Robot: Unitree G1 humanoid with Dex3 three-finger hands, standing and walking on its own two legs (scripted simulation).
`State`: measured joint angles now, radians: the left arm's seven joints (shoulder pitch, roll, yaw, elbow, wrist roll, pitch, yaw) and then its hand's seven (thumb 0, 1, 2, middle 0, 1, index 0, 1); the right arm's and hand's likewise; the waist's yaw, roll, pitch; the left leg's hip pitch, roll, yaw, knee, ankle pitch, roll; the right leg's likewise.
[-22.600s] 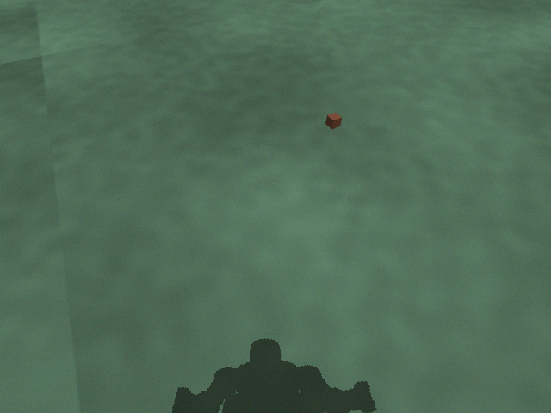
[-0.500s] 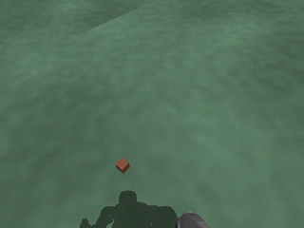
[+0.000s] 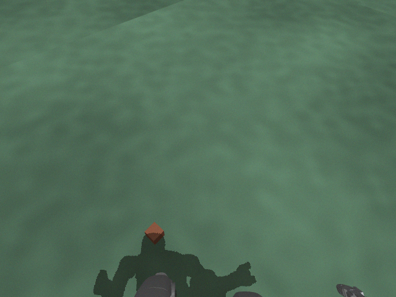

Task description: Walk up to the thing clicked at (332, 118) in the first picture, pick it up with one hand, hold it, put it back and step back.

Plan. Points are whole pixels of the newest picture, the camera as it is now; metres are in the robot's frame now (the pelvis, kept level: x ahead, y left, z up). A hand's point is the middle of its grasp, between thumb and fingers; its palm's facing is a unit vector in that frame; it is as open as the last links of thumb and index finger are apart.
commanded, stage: walk up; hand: left
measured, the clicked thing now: (154, 233) +0.45 +0.20 -0.72
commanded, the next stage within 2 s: none
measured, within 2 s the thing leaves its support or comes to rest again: neither
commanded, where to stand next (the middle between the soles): +0.06 -0.03 m, yaw +0 degrees
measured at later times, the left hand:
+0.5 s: hand out of the picture +0.07 +0.25 -0.13, palm faces -0.04 -0.92 -0.38, open 7.4 cm
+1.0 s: hand (95, 290) +0.14 +0.23 -0.13, palm faces -0.05 -0.95 -0.31, open 7.4 cm
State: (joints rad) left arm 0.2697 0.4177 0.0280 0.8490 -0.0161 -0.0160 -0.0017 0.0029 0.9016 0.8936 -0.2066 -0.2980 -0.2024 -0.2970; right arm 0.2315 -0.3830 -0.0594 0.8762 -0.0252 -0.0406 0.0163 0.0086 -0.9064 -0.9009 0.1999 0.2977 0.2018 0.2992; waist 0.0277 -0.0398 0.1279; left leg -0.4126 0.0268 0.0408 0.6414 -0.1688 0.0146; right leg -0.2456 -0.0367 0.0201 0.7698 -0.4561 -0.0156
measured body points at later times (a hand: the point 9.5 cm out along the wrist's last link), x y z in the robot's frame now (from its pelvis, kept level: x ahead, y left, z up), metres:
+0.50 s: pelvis +0.02 -0.02 +0.01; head +0.03 -0.03 +0.46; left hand +0.07 +0.30 -0.10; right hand +0.11 -0.32 -0.12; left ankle +0.11 +0.11 -0.72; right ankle -0.01 -0.14 -0.72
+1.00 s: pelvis +0.03 -0.02 +0.03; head +0.05 -0.01 +0.48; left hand +0.15 +0.28 -0.11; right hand +0.10 -0.32 -0.10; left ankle +0.11 +0.11 -0.72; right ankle -0.01 -0.14 -0.72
